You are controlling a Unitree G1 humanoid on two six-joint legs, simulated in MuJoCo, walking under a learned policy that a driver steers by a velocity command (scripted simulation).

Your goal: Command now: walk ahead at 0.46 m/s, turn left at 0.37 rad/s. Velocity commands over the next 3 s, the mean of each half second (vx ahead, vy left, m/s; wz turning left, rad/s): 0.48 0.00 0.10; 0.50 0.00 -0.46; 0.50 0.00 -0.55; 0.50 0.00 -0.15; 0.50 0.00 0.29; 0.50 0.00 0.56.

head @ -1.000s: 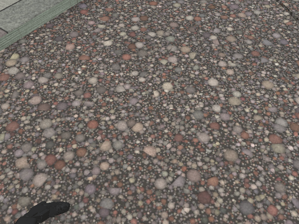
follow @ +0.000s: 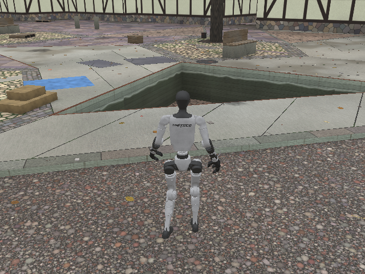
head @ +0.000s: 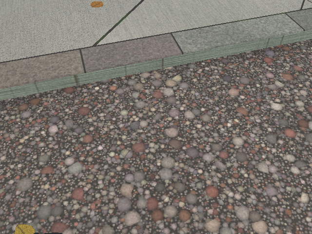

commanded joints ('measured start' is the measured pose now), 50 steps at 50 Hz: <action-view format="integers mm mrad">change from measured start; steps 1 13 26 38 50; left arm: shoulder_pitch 205 249 214 -20 305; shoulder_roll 138 169 131 33 217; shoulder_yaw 42 26 10 -14 62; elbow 5 74 30 -58 -86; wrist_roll -6 -27 -31 -20 -17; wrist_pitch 6 26 46 78 68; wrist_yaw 6 27 33 -6 1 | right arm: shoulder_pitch -66 -356 -134 -110 -182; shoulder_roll -127 -4 -56 -123 -129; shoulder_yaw -20 29 -5 -38 -11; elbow -96 -157 -57 57 -29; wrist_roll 4 -15 -40 -37 12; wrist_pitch -34 -69 -74 -93 -119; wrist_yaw -1 51 43 17 34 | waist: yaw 116 130 13 -13 186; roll -172 -120 85 -17 -127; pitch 27 80 -16 126 -249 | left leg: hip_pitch -586 -339 199 178 -584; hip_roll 69 118 342 315 72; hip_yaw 14 198 -79 330 91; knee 360 -218 -635 -751 557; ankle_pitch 44 487 275 547 -26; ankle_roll -2 -36 169 140 -34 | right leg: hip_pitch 466 248 -320 -309 737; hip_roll -370 -244 -176 -158 -365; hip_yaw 550 95 84 14 709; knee -272 -364 678 213 -221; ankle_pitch -370 233 -127 284 -124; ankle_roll -201 -167 8 15 -372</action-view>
